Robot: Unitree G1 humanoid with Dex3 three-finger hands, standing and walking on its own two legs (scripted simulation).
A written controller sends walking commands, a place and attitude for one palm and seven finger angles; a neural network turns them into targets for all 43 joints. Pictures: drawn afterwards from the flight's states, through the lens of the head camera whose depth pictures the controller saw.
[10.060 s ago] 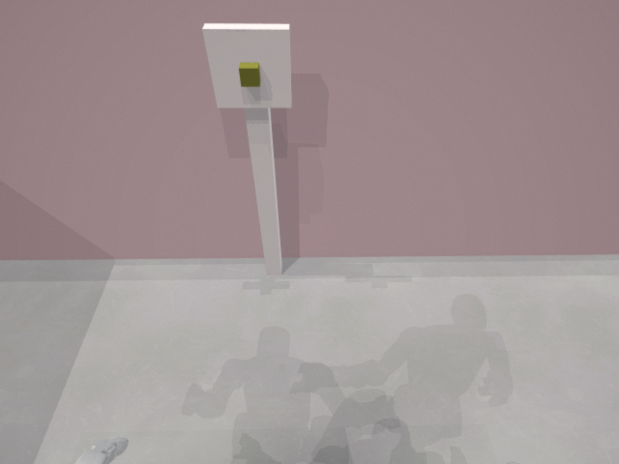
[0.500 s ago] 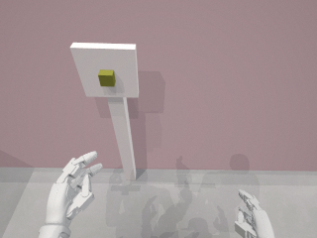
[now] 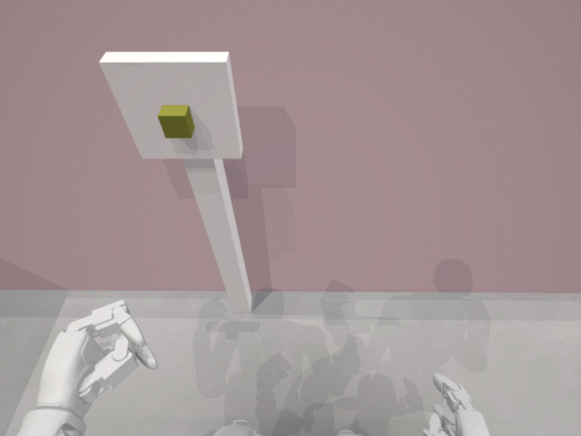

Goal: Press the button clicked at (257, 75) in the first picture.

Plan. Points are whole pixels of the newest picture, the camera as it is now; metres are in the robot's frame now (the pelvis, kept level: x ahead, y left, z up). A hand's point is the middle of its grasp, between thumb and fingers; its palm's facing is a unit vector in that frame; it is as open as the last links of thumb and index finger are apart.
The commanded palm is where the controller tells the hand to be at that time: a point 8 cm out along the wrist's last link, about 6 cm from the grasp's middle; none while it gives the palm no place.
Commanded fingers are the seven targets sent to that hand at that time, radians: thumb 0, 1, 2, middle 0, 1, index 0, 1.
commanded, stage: raise the hand and make a fist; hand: left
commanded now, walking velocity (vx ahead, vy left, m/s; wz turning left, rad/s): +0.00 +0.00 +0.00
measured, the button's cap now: (177, 120) +0.55 +0.20 +0.13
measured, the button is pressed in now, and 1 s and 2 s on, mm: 0 0 0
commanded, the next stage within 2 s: aim a knuckle at the button in 1.18 s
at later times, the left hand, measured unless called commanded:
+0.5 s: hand (85, 328) +0.23 +0.23 +0.10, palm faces +0.05 -1.00 -0.05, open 3.1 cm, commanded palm +0.20 +0.29 +0.11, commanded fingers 0.00 0.90 0.90 -1.30 -1.50 -1.30 -1.50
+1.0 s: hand (78, 307) +0.24 +0.24 +0.12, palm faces +0.05 -1.00 -0.03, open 3.1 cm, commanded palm +0.21 +0.29 +0.13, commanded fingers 0.00 0.90 0.90 -1.30 -1.50 -1.30 -1.50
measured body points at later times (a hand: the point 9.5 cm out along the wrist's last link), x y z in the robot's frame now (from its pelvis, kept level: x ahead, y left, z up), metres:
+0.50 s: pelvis +0.01 +0.04 +0.02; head +0.03 +0.04 +0.47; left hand +0.22 +0.29 +0.10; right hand +0.21 -0.18 -0.04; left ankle +0.02 +0.12 -0.68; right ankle +0.00 -0.07 -0.68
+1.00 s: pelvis +0.02 +0.03 +0.04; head +0.03 +0.03 +0.49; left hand +0.23 +0.29 +0.12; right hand +0.18 -0.21 -0.04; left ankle +0.02 +0.12 -0.68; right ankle +0.00 -0.07 -0.68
